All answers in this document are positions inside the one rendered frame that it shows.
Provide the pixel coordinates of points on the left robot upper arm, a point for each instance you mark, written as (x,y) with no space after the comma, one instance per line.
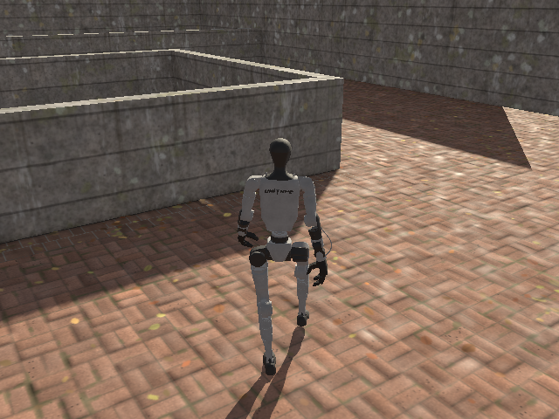
(252,184)

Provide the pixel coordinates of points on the right robot upper arm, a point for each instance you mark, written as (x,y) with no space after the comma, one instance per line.
(307,185)

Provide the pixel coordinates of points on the left robot hand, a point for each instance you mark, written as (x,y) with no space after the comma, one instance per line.
(245,243)

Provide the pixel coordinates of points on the right robot hand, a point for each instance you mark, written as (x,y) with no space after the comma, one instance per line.
(323,266)

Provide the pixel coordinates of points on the right robot thigh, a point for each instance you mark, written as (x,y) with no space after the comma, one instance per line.
(300,255)

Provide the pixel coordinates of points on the robot right forearm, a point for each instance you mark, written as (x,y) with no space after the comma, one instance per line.
(317,241)

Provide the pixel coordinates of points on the robot left forearm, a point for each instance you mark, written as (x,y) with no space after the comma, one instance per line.
(242,226)

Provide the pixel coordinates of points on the robot right foot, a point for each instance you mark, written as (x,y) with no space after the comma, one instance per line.
(301,319)

